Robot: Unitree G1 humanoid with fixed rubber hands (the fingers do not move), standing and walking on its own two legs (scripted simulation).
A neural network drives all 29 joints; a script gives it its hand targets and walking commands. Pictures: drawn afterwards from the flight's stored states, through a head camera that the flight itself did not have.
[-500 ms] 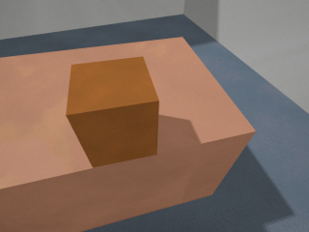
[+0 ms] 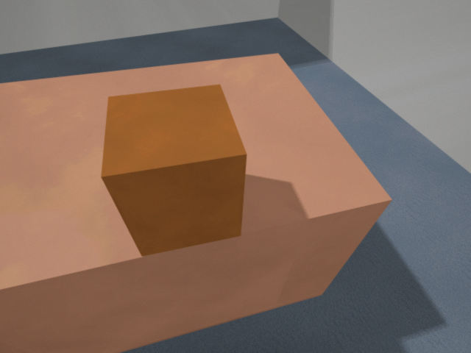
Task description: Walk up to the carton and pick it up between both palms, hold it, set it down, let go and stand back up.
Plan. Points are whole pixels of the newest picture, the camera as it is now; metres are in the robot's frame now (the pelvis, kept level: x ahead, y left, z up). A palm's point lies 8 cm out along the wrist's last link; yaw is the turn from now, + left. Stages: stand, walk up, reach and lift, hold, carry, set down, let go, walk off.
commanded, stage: stand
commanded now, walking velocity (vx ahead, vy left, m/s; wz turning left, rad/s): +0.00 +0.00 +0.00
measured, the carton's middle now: (180, 172) +0.44 +0.10 +0.04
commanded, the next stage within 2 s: none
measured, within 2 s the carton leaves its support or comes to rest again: neither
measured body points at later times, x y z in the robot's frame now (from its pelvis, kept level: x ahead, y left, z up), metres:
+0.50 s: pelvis +0.01 +0.01 +0.00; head +0.02 +0.02 +0.45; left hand +0.03 +0.23 -0.17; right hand -0.04 -0.20 -0.16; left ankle -0.03 +0.05 -0.73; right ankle +0.00 -0.14 -0.73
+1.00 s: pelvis +0.00 +0.03 +0.00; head +0.01 +0.04 +0.45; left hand +0.02 +0.24 -0.17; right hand -0.05 -0.18 -0.16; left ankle -0.03 +0.05 -0.73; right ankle +0.00 -0.14 -0.73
